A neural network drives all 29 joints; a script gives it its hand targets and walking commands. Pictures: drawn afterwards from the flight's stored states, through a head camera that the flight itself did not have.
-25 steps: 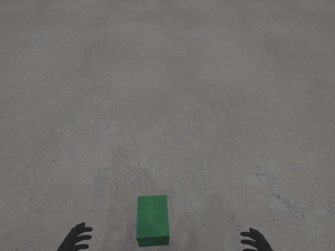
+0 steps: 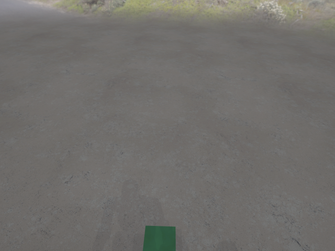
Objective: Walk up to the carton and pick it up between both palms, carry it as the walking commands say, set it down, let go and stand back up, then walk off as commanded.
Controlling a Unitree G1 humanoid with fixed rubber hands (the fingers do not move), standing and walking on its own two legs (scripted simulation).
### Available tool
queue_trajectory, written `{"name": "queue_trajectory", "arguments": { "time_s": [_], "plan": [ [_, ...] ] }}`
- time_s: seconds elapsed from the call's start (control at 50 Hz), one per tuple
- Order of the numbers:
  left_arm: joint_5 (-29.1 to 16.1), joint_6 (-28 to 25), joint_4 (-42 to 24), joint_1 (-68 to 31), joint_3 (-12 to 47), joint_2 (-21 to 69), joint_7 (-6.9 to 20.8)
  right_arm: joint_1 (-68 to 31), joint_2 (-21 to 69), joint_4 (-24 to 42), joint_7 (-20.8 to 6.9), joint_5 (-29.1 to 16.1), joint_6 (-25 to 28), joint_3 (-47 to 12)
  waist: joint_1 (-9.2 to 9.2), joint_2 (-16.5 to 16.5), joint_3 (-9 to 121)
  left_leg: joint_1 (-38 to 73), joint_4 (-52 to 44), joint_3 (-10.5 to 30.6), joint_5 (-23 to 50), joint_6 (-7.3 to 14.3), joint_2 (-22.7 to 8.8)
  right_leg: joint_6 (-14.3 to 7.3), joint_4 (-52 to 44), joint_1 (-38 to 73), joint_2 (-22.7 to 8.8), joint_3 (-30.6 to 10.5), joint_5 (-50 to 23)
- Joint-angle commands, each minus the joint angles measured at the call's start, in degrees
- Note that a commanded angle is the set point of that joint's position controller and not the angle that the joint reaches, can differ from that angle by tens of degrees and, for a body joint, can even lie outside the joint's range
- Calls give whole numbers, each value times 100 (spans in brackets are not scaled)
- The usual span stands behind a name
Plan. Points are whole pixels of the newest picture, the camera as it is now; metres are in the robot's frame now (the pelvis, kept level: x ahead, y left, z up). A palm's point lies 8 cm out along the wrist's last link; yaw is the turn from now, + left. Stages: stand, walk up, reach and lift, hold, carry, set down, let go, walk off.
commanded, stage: stand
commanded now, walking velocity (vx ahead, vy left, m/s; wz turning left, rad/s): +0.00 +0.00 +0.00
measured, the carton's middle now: out of the picture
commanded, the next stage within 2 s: walk off in 1.28 s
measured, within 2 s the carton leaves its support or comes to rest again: neither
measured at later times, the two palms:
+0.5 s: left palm out of the picture -0.06 +0.18 -0.14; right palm out of the picture -0.03 -0.22 -0.15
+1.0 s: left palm out of the picture -0.11 +0.18 -0.14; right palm out of the picture -0.06 -0.22 -0.15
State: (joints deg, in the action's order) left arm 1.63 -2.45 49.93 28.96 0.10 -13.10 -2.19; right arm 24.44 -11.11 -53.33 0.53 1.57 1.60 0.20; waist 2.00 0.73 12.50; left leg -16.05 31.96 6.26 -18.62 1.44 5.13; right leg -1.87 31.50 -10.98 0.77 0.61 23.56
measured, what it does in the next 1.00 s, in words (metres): stands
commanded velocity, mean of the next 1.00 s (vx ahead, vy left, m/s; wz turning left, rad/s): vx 0.00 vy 0.00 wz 0.00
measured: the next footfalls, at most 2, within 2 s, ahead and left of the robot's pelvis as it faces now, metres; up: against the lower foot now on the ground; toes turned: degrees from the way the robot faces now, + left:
left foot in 1.82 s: -0.06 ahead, +0.15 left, +0.00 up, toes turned +19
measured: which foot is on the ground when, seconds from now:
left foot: down 0.00-1.00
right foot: down 0.00-1.00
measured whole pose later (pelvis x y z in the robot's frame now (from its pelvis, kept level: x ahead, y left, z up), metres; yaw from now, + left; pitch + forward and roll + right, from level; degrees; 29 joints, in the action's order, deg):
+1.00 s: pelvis -0.03 -0.02 +0.00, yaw +2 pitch +0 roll +0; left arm 1.5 -0.6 63.8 26.8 1.0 -7.5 -3.2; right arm 21.5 -5.0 -66.6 2.8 0.9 -0.8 -1.9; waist 1.2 0.7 3.5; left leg -14.8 31.5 9.6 -16.3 -0.9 3.2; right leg -4.0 28.6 -8.2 3.0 3.8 20.6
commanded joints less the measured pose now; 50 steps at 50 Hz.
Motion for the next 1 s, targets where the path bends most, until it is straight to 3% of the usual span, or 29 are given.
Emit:
{"name": "queue_trajectory", "arguments": {
  "time_s": [0.0,0.08,0.1,0.14,0.16,0.18,0.22,0.24,0.26,0.3,0.32,0.36,0.4,0.44,0.48,0.52,0.54,0.56,0.62,0.64,0.66,0.68,0.72,0.8,0.84,0.86,0.88,0.96,0.98],
  "plan": [
    [6,-110,-78,292,-112,-499,-97,-96,-780,240,49,34,56,177,-75,-343,-1472,-523,-618,852,681,263,-629,-137,-608,-537,-499,-596,-844],
    [72,-20,110,394,-122,-489,-25,74,-542,-22,38,-4,58,76,-78,-148,-1820,-716,-627,753,471,219,-614,-210,-744,-873,-509,-600,-661],
    [49,-23,165,540,-96,-430,-14,221,-648,-15,50,-30,16,107,-138,278,-1826,-716,-631,846,381,214,-686,-171,-810,-946,-539,-491,-515],
    [69,-75,250,536,-67,-274,-74,203,-401,-170,81,-6,0,47,-91,-160,-1804,-673,-527,708,946,250,-645,-226,-721,-731,-615,-635,-1133],
    [54,-98,365,792,-69,-310,-82,214,-334,-205,110,-39,-9,32,-36,51,-1414,-515,-458,659,939,189,-669,-222,-740,-508,-620,-573,-1193],
    [29,-78,386,702,-40,-364,-102,358,-457,-230,90,-34,25,99,-195,54,-1261,-270,-459,634,845,156,-635,-252,-804,-453,-649,-633,-1570],
    [33,-68,374,649,-101,-413,-119,437,-189,-457,157,-45,23,-42,-93,-268,-1486,-427,-499,640,1347,152,-659,-274,-686,-279,-622,-592,-1911],
    [2,-70,442,577,-57,-244,-146,504,-310,-494,142,-68,36,-27,-139,102,-1322,-406,-404,667,1384,156,-602,-265,-622,-60,-621,-545,-2129],
    [21,-87,450,549,-38,-174,-107,228,-263,-503,148,29,60,-39,-125,-212,-1566,-462,-342,580,1710,205,-701,-244,-650,-252,-691,-554,-2526],
    [24,-49,608,612,-22,-242,-100,455,-299,-589,178,-32,-1,-5,-187,284,-1509,-351,-366,600,1460,120,-698,-235,-713,-238,-680,-502,-2516],
    [-4,-47,523,519,-23,-184,-92,382,-295,-611,188,-61,-44,-33,-143,-76,-1609,-516,-349,671,1341,159,-631,-267,-719,-191,-626,-508,-2195],
    [29,-7,763,766,17,-125,-149,368,-243,-609,169,-62,-55,-49,-226,229,-1500,-265,-382,575,1344,168,-650,-234,-770,-76,-676,-531,-2613],
    [-35,-31,807,807,-23,-287,-158,495,-4,-788,199,-73,-18,-130,-136,296,-1289,-322,-315,551,1436,133,-664,-312,-699,226,-664,-556,-2678],
    [-8,0,713,469,-11,-154,-153,344,99,-893,217,-35,-30,-169,-146,-393,-1855,-688,-348,538,1472,125,-620,-316,-717,37,-741,-563,-2927],
    [-23,14,876,795,-48,-182,-113,134,-6,-906,195,-106,-77,-164,-19,-167,-1510,-370,-257,475,1796,105,-612,-327,-598,145,-641,-467,-3029],
    [18,21,868,549,6,-39,-111,393,-226,-931,182,-96,-74,-98,-133,357,-1779,-666,-290,588,1682,106,-639,-317,-606,162,-660,-423,-2780],
    [6,9,898,602,14,-10,-155,278,-240,-1000,219,-19,-82,-82,-81,-86,-1874,-537,-305,509,1674,148,-650,-322,-662,109,-676,-443,-2798],
    [-20,32,1007,855,77,165,-162,390,-117,-989,235,-63,-105,-92,-1,221,-1872,-712,-288,561,1543,129,-645,-265,-688,240,-698,-411,-2987],
    [10,55,936,421,-29,-169,-169,406,136,-1125,234,-44,-127,-156,-152,-181,-1752,-351,-306,586,1428,134,-616,-349,-810,154,-716,-522,-2467],
    [-50,66,1034,534,-22,-98,-153,56,-90,-1051,246,-17,-141,-117,-39,-175,-1876,-512,-248,512,1484,106,-620,-322,-815,-17,-664,-412,-2468],
    [10,68,1017,391,40,89,-169,36,-167,-1017,228,-14,-191,-49,-131,-193,-2104,-608,-308,538,1323,137,-567,-369,-810,-151,-688,-522,-2354],
    [-5,89,1062,444,60,68,-184,210,-18,-1091,263,-59,-172,-94,-149,267,-1794,-261,-354,572,1191,140,-577,-368,-867,-123,-660,-494,-2187],
    [-40,81,1109,354,2,39,-150,231,158,-1135,219,-80,-151,-151,-162,-226,-1664,-339,-436,546,1234,129,-566,-365,-886,156,-625,-457,-1934],
    [17,126,1264,397,-6,141,-113,103,-79,-1183,231,-47,-171,-88,-49,-223,-1991,-463,-411,642,1268,90,-581,-319,-920,82,-549,-422,-1983],
    [-24,154,1284,324,-11,-17,-148,305,26,-1235,220,-94,-179,-132,-227,299,-2174,-423,-452,707,912,78,-614,-324,-1028,-233,-568,-473,-1359],
    [-15,168,1306,249,17,195,-165,29,59,-1160,181,-96,-192,-124,-229,-127,-2257,-350,-490,542,963,67,-608,-356,-1071,-456,-628,-461,-922],
    [9,147,1288,333,24,100,-141,57,238,-1233,232,-20,-203,-179,-20,-42,-2354,-543,-563,635,965,136,-616,-320,-1071,-286,-608,-497,-1047],
    [-23,176,1384,482,32,249,-120,206,278,-1363,282,-62,-202,-206,-5,-312,-2107,-563,-508,569,1128,80,-567,-318,-1072,126,-622,-497,-1024],
    [-10,148,1495,576,85,340,-121,289,80,-1349,259,-72,-228,-146,-98,-101,-1916,-368,-521,508,1143,30,-549,-293,-1044,96,-627,-462,-1211]
  ]
}}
